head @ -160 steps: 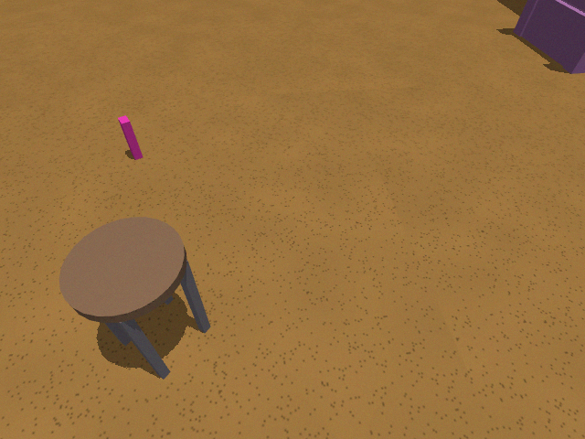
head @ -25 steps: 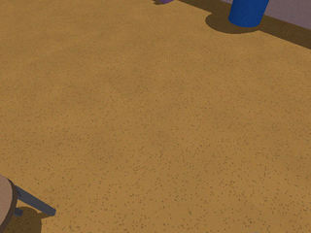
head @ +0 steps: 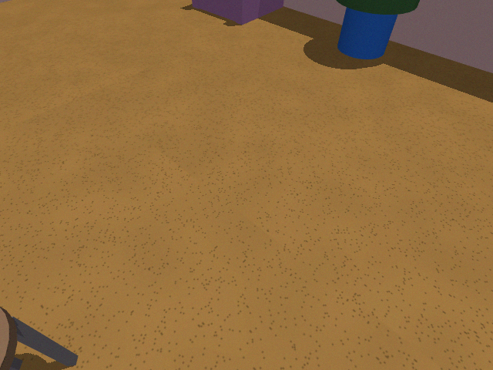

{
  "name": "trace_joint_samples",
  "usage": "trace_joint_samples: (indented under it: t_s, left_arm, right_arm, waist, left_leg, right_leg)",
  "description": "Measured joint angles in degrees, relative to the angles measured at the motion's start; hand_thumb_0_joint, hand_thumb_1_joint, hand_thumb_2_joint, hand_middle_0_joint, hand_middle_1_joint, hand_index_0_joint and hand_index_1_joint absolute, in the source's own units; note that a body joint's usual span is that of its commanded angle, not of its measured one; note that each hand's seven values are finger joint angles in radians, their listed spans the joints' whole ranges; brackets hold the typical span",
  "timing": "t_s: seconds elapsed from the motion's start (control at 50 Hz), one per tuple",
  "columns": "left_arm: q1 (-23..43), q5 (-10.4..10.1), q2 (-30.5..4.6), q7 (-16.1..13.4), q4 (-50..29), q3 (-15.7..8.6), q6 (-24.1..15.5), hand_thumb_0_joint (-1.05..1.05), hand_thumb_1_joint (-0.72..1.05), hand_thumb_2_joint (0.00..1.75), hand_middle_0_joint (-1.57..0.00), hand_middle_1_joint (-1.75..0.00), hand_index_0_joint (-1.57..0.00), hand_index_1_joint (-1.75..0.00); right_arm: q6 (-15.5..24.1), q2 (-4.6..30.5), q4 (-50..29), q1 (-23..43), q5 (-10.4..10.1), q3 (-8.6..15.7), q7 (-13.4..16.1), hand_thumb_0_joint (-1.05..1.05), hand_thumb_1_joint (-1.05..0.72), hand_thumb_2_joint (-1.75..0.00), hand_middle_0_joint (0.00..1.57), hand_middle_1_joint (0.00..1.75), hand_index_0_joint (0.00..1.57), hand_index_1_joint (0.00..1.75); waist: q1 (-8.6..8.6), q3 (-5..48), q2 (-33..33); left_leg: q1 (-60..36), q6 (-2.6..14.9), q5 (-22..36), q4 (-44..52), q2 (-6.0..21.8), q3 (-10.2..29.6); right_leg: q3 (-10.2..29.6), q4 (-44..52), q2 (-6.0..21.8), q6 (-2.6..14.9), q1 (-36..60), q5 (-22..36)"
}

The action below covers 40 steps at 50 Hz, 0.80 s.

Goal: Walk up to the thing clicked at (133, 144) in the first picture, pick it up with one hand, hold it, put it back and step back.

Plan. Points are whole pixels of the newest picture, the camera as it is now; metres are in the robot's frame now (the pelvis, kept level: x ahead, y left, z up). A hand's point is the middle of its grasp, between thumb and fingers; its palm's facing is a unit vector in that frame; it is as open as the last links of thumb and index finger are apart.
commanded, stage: walk up
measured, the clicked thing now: out of the picture +0.78 +1.60 -0.66
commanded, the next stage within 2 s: stand in 0.14 s
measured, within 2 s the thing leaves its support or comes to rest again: neither
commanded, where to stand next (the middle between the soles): +0.06 +0.00 m, yaw +3 degrees
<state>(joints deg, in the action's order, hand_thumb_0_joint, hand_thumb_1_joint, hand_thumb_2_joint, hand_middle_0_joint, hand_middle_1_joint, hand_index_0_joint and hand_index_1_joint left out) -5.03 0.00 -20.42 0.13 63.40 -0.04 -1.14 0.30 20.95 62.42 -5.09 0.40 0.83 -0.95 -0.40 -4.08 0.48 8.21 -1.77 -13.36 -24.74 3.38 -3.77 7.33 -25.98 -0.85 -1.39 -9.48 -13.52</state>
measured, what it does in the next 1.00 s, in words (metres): stands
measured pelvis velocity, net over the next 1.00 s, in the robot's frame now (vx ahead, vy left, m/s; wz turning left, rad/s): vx -0.01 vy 0.01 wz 0.04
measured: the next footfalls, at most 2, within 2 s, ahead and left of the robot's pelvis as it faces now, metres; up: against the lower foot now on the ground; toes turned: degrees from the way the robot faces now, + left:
none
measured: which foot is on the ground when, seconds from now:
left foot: down 0.00-1.00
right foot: down 0.00-1.00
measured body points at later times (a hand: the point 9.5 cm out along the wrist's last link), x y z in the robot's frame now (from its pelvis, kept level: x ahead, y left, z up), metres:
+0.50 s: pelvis +0.00 +0.01 +0.01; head +0.01 +0.01 +0.46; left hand +0.08 +0.31 -0.13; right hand +0.08 -0.29 -0.12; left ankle +0.00 +0.14 -0.74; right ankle +0.01 -0.14 -0.74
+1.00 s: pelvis -0.01 +0.01 +0.01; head +0.00 +0.01 +0.46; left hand +0.04 +0.32 -0.13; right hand +0.08 -0.29 -0.13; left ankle +0.00 +0.14 -0.74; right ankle +0.01 -0.14 -0.74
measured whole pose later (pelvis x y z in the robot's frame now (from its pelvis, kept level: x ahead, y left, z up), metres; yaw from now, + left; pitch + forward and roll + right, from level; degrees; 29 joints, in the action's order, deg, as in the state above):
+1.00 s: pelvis -0.01 +0.01 +0.01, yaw +3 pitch -3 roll +0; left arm -7.4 0.6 -20.4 0.4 65.1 -0.1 -0.5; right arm 0.2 20.0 64.9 -5.9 0.7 1.1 -0.9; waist -0.1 -3.6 0.2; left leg 8.0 -0.9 -9.8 -20.4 1.8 -1.7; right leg 5.2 -19.4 1.0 -2.5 -7.2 -9.8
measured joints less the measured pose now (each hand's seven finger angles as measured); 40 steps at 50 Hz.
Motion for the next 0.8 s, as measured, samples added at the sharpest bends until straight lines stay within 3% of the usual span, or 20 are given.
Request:
trace_joint_samples:
  t_s: [0.8]
  left_arm:
    - [-1.7,0.7,0.0,0.3,1.9,-0.2,0.6,0.01,0.91,0.9,-0.2,-0.3,-0.2,-0.3]
  right_arm:
    - [0.1,-1.0,2.4,-0.3,0.4,0.3,0.1,0.01,-0.9,-0.9,0.21,0.3,0.2,0.3]
  waist:
    - [0.21,0.6,-0.4]
  left_leg:
    - [-0.6,0.84,3.6,4.6,-1.5,1.6]
  right_leg:
    - [-1.7,6.7,1.7,-1.11,2.4,3.8]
